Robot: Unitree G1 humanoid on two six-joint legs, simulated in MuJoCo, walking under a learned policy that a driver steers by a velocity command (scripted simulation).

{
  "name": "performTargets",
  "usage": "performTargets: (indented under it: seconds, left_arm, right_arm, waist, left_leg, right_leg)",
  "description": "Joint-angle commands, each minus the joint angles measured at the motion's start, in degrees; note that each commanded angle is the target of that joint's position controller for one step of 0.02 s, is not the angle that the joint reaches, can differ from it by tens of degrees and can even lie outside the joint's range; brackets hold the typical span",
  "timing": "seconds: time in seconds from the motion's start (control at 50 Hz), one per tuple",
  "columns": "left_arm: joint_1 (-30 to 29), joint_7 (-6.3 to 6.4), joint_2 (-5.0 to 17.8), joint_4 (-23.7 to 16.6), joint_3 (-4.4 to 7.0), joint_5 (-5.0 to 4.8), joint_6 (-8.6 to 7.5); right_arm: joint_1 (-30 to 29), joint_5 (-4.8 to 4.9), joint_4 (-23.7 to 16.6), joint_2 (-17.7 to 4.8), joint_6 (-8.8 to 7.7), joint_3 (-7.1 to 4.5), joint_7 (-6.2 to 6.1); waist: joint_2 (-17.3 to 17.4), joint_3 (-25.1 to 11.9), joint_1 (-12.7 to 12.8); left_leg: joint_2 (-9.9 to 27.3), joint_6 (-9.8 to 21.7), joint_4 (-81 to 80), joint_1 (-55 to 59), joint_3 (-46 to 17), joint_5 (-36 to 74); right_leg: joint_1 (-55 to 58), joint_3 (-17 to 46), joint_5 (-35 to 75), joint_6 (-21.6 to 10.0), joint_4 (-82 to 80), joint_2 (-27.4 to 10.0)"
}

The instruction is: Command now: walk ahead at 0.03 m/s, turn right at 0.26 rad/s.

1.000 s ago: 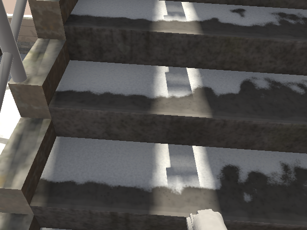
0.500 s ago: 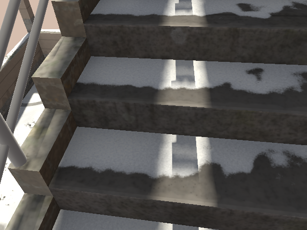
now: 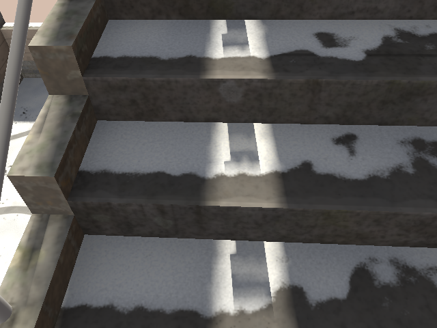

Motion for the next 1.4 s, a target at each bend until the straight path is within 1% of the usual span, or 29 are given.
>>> performTargets:
  seconds: [0.02, 0.04, 0.1, 0.16, 0.2, 0.24, 0.28, 0.3, 0.32, 0.36, 0.38, 0.42, 0.5, 0.6, 0.66, 0.7, 0.72, 0.74, 0.76, 0.78, 0.8, 0.84, 0.9, 0.96, 1.04, 1.14, 1.26, 1.34, 1.4]
  left_arm:
    - [4.43, 0.75, -3.37, -5.81, -1.57, 0.16, 1.71]
    - [4.05, 1.35, -2.73, -7.89, -1.77, 0.66, 2.79]
    - [-1.42, 2.41, 2.15, -13.73, -1.19, 2.25, 4.2]
    - [-5.08, 2.66, 1.95, -17.19, -1.87, 2.26, 5.11]
    - [-0.29, 1.18, 2.6, -15.44, -1.07, 1.86, 5.8]
    - [2.2, 1.35, 3.6, -15.48, 0.1, 2.33, 6.01]
    - [10.81, 0.97, 4.6, -12.11, 2.51, 2.01, 4.18]
    - [7.44, 0.7, 11.33, -14.7, 3.89, 3.22, 3.05]
    - [1.34, 1.24, 13.43, -20.46, 3.23, 4.54, 1.51]
    - [-5.64, 1.58, 6.59, -23.29, 1.22, 1.9, 0.39]
    - [-6.19, 1.99, 5.1, -23.14, 0.5, 0.51, 0.51]
    - [-6.82, 3.55, 3.15, -23.57, -0.25, 0.41, 0.86]
    - [-2.64, 6.0, 4.69, -24.69, 0.19, 1.07, 1.84]
    - [-6.13, 3.42, 5.56, -26.08, 1.34, 1.41, 1.95]
    - [-5.08, 2.68, 4.91, -25.55, 1.47, 0.3, 1.61]
    - [-5.79, 2.1, 3.5, -25.04, 1.14, 0.04, 0.81]
    - [-6.06, 1.26, 0.54, -25.1, 0.27, 0.74, -0.16]
    - [-2.32, 0.41, -2.01, -23.55, -0.17, 0.6, -0.78]
    - [-2.49, 0.61, 3.84, -23.78, 1.61, 0.02, -0.88]
    - [-5.19, 0.49, 7.24, -23.19, 2.6, -1.08, -0.43]
    - [-6.14, 0.42, 5.4, -22.36, 2.13, -1.43, 0.14]
    - [-11.03, -0.55, 1.21, -23.45, 0.39, -0.4, 0.81]
    - [-12.6, -1.42, -3.19, -21.58, -1.68, -0.23, 0.52]
    - [-9.09, -0.77, -0.93, -18.81, -0.74, -0.45, 0.26]
    - [-7.54, -0.64, 2.64, -17.85, -0.04, 1.71, 0.01]
    - [-6.01, -0.42, -1.24, -15.18, -0.84, 1.36, -1.68]
    - [-3.78, -0.11, 0.52, -12.62, -0.29, 1.6, -2.09]
    - [0.16, 0.84, 2.96, -10.45, 1.21, 0.18, -1.94]
    - [0.23, 0.56, 4.26, -9.77, 1.81, 0.12, -2.96]
  right_arm:
    - [-3.92, 0.53, -1.92, 2.89, -1.88, 0.89, 1.13]
    - [-3.28, 0.53, -2.47, 3.94, -1.9, 1.58, 0.52]
    - [-2.24, 0.25, -5.64, -1.52, -0.75, 0.9, -1.25]
    - [1.65, 3.19, -9.08, -9.74, 0.71, -1.72, -4.49]
    - [-4.59, 2.43, -13.18, -11.83, 0.34, -2.85, -4.86]
    - [-5.49, 3.68, -15.03, -9.89, 0.6, -2.83, -3.52]
    - [-5.69, 3.52, -14.47, -6.22, 2.53, -1.83, -2.0]
    - [-4.37, 1.98, -17.89, -4.27, 2.28, -1.75, -1.12]
    - [3.27, 2.31, -17.44, -2.86, 1.51, -1.32, 0.08]
    - [-2.25, 3.29, -18.28, -6.39, 0.89, -2.1, 0.92]
    - [-4.79, 2.89, -18.86, -5.68, 1.5, -1.81, 0.22]
    - [-5.68, 1.94, -20.46, -5.73, 1.82, -1.57, -0.54]
    - [-4.93, 3.0, -20.91, -4.09, 1.25, -0.76, -0.35]
    - [-5.25, 2.31, -20.81, -3.37, 1.84, -1.26, -0.71]
    - [-3.52, 4.58, -19.18, -4.73, 1.53, -2.28, 0.09]
    - [0.07, 4.13, -16.4, -5.54, 1.34, -3.17, 0.28]
    - [1.76, 3.02, -16.47, -7.67, 1.46, -3.79, 0.35]
    - [2.37, 1.37, -17.73, -8.65, 2.13, -3.93, 0.21]
    - [2.26, 0.65, -18.98, -8.35, 1.49, -4.37, 0.43]
    - [0.66, 1.14, -20.09, -6.8, 1.11, -3.79, 0.43]
    - [-0.6, 2.45, -19.89, -5.68, 1.63, -3.3, 0.12]
    - [-1.74, 3.53, -19.95, -4.43, 2.16, -2.2, -0.28]
    - [0.3, 2.61, -19.16, -3.76, 3.75, -1.37, -0.75]
    - [1.87, 2.87, -17.68, -4.92, 2.81, -1.51, 0.16]
    - [5.25, 2.66, -14.59, -4.24, 0.88, -1.17, 0.92]
    - [6.46, 2.52, -11.09, -3.86, 2.09, -1.42, -0.28]
    - [8.39, 2.71, -7.12, -1.92, 2.08, -1.21, 1.08]
    - [8.17, 3.4, -6.22, -4.26, 1.77, -1.99, 1.74]
    - [8.07, 3.13, -6.34, -4.64, -0.42, -2.09, 1.79]
  waist:
    - [-2.48, 1.85, 7.1]
    - [-0.45, 1.6, 8.11]
    - [6.24, 1.38, 8.0]
    - [10.58, -0.85, 4.79]
    - [9.64, -6.0, 5.85]
    - [4.94, -5.17, 5.52]
    - [-6.63, -1.31, 9.49]
    - [-16.26, 1.81, 4.91]
    - [-12.52, -8.56, 1.06]
    - [-1.9, -5.23, 1.6]
    - [-1.14, -3.54, 2.09]
    - [-2.38, -1.9, 1.94]
    - [-2.52, -5.61, 3.07]
    - [-8.64, -3.94, 3.18]
    - [-10.94, -5.01, 3.13]
    - [-9.73, -6.96, 2.39]
    - [-3.32, -8.51, 1.97]
    - [11.17, -8.77, 3.4]
    - [14.68, -9.06, 3.09]
    - [9.22, -7.34, 2.12]
    - [5.44, -6.18, 2.63]
    - [1.54, -2.83, 2.83]
    - [6.3, -2.97, 1.42]
    - [10.32, -5.06, 1.97]
    - [4.0, -4.82, 1.48]
    - [-5.46, 0.49, 1.07]
    - [-3.97, 0.74, 0.65]
    - [-3.93, 2.71, 1.5]
    - [-6.67, 4.55, 1.05]
  left_leg:
    - [12.48, 1.91, -16.33, -1.62, -14.13, 10.42]
    - [13.84, 1.59, -17.47, -2.06, -14.4, 7.25]
    - [13.4, 3.09, -20.92, -2.87, -9.41, 5.06]
    - [18.08, 6.04, -25.69, 7.04, -11.81, 11.32]
    - [21.87, 6.0, -24.55, 7.46, -12.37, 20.39]
    - [19.89, 4.46, -16.69, 7.2, -8.88, 21.71]
    - [8.27, 0.66, 10.61, 1.62, -1.06, 10.32]
    - [-1.85, -4.79, 30.12, -16.38, -6.23, -10.75]
    - [-2.61, -6.88, 39.22, -17.87, -17.71, -8.12]
    - [-0.53, -8.38, 42.63, -19.42, -20.02, -0.84]
    - [0.17, -8.78, 41.33, -20.11, -19.44, -0.02]
    - [0.08, -8.95, 36.73, -17.34, -17.65, 6.22]
    - [-1.46, -10.31, 25.64, -15.35, -15.74, 6.39]
    - [-2.95, -8.17, 6.72, 1.13, -8.65, 0.91]
    - [-3.73, -7.12, -12.31, 6.63, -8.53, 0.63]
    - [-1.12, -4.27, -24.15, 17.74, -10.94, 14.98]
    - [5.69, -1.18, -25.5, 26.5, -18.18, 30.31]
    - [16.53, 7.26, -27.92, 32.34, -30.29, 49.85]
    - [24.0, 16.54, -29.85, 26.12, -40.7, 46.2]
    - [20.48, 17.86, -29.27, 23.87, -36.8, 37.63]
    - [16.69, 14.67, -28.84, 23.5, -32.81, 26.67]
    - [11.97, 9.88, -30.58, 21.79, -28.99, 12.97]
    - [7.16, 7.94, -31.75, 18.23, -21.24, 13.11]
    - [7.72, 8.61, -30.24, 19.75, -20.38, 16.21]
    - [4.69, 4.46, -30.25, 14.69, -17.83, 10.53]
    - [1.19, 2.07, -26.75, 17.66, -12.43, 9.56]
    - [0.96, 2.34, -28.37, 20.95, -11.42, 15.68]
    - [-0.69, 4.85, -26.55, 16.77, -9.89, -2.27]
    - [-0.67, 5.46, -22.1, 12.03, -9.6, -2.79]
  right_leg:
    - [-7.82, -0.56, 1.48, -0.51, 14.72, 1.52]
    - [-10.42, 1.59, 5.73, -0.47, 14.36, 0.57]
    - [-10.1, -1.97, 14.87, 3.37, 3.56, -1.47]
    - [-4.95, -8.46, 0.11, 8.19, -26.8, -5.5]
    - [7.36, -10.24, -0.36, 6.79, -27.82, -7.72]
    - [13.19, -11.23, 2.65, 2.12, -39.71, -6.3]
    - [23.71, -11.46, 8.91, -5.04, -61.15, -0.49]
    - [28.87, 17.39, 31.19, -13.39, -62.91, -9.77]
    - [27.33, 39.09, 18.11, -20.79, -73.64, -20.52]
    - [21.08, 34.94, -8.44, -15.96, -73.72, -19.35]
    - [19.18, 31.24, -10.5, -14.0, -72.96, -17.8]
    - [15.04, 23.81, -8.83, -11.88, -70.08, -12.6]
    - [21.32, 22.06, 2.02, -11.52, -68.39, -11.3]
    - [11.27, 14.81, 12.13, -9.3, -67.58, -9.29]
    - [18.19, 16.03, 21.99, -7.88, -65.28, -10.5]
    - [16.31, 14.4, 20.93, -5.26, -61.2, -9.17]
    - [8.73, 9.83, 10.67, -2.28, -52.72, -5.06]
    - [-1.2, 3.52, -14.8, 2.52, -40.16, 3.09]
    - [-2.73, 1.26, -21.99, 7.28, -27.07, 1.5]
    - [-4.21, 0.66, -18.83, 9.06, -17.33, -0.05]
    - [-6.13, 0.29, -14.83, 9.81, -14.03, -1.06]
    - [-6.38, 1.24, -9.54, 9.51, -22.42, -3.26]
    - [5.04, -6.97, -8.36, 9.04, -42.71, -3.97]
    - [13.6, -9.48, -0.85, 7.92, -58.34, -3.3]
    - [22.37, -4.78, 8.75, 4.21, -59.62, -6.44]
    - [13.83, -1.48, 2.39, 1.17, -64.96, -7.42]
    - [16.15, -1.12, 9.56, 0.31, -65.85, -7.49]
    - [16.27, 1.39, -15.85, -3.54, -70.36, -7.56]
    - [17.57, 7.97, -17.37, -7.56, -75.54, -11.47]
Velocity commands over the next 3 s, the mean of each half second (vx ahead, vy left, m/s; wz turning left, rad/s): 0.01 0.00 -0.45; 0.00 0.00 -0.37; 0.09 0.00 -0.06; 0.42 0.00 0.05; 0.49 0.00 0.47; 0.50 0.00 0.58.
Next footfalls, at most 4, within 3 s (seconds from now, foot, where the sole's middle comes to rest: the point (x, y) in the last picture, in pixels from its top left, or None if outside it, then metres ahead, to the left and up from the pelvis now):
0.28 right None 0.15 -0.13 -0.72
0.72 left None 0.22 0.06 -0.72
1.02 right None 0.15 -0.16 -0.72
1.88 right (411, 323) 0.42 -0.43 -0.55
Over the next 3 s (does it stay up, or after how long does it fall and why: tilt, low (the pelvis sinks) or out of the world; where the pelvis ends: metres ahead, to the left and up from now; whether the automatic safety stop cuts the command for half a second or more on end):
stays up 0.84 -0.41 0.39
